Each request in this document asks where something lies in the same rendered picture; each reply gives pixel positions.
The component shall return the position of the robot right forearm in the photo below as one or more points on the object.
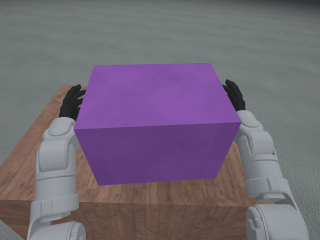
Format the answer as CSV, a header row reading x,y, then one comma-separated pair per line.
x,y
264,179

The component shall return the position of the left robot hand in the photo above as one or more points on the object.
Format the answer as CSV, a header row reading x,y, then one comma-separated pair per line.
x,y
71,102

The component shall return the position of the left robot upper arm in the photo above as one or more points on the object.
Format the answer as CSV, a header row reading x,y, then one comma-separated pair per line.
x,y
72,230

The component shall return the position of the robot left forearm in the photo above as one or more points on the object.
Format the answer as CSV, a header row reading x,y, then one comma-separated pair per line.
x,y
55,171

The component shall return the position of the right robot hand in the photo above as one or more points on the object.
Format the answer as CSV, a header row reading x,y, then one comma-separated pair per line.
x,y
234,95

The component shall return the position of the right robot upper arm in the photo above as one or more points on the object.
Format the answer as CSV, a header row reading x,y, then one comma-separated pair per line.
x,y
274,222

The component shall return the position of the carton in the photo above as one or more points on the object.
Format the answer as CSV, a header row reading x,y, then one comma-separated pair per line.
x,y
144,123

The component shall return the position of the pedestal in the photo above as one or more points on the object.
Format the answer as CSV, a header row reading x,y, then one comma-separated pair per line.
x,y
197,209

